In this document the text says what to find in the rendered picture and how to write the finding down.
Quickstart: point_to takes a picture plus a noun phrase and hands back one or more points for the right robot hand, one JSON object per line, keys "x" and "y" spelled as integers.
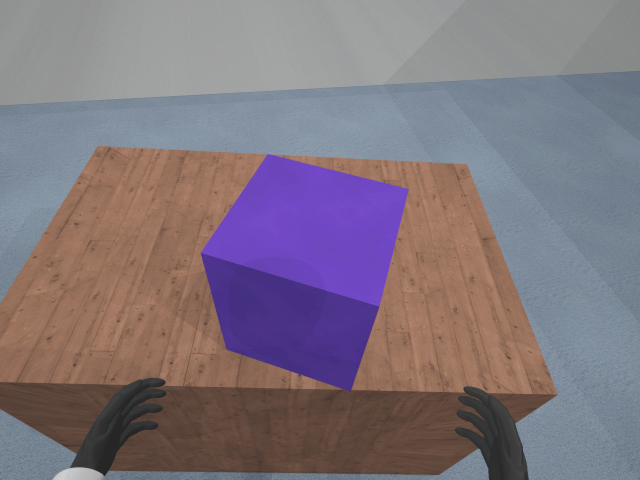
{"x": 501, "y": 446}

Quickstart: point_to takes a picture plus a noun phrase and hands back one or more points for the left robot hand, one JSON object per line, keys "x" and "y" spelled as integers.
{"x": 112, "y": 427}

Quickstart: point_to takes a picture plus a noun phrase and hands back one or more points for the carton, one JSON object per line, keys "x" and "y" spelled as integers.
{"x": 298, "y": 266}

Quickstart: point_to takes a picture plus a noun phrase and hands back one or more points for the pedestal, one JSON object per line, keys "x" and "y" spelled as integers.
{"x": 116, "y": 291}

